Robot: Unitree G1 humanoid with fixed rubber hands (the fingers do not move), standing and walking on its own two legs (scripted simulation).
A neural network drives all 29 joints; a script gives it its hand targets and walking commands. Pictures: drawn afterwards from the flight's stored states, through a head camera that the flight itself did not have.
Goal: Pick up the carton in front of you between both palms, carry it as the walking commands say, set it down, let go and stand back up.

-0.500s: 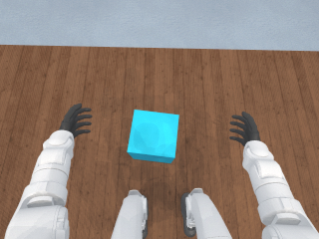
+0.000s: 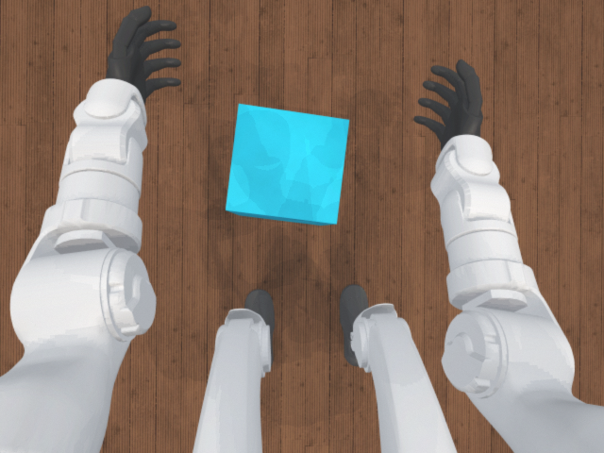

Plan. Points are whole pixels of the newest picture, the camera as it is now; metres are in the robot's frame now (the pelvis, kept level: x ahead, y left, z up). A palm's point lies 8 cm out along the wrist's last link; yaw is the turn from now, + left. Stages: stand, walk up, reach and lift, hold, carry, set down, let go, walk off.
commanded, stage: reach and lift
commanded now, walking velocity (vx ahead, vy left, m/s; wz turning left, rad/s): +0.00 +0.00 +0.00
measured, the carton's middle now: (286, 174) +0.49 +0.03 -0.51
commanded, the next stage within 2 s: none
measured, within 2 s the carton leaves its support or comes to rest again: leaves its support in 1.56 s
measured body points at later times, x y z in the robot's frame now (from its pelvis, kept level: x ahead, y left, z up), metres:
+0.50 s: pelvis -0.04 -0.02 -0.20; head +0.32 +0.01 +0.06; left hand +0.52 +0.21 -0.37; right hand +0.48 -0.18 -0.37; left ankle +0.07 +0.09 -0.60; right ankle +0.08 -0.15 -0.60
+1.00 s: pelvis -0.04 -0.01 -0.26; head +0.33 +0.03 -0.02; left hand +0.54 +0.19 -0.45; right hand +0.50 -0.17 -0.44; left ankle +0.07 +0.09 -0.60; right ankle +0.08 -0.15 -0.60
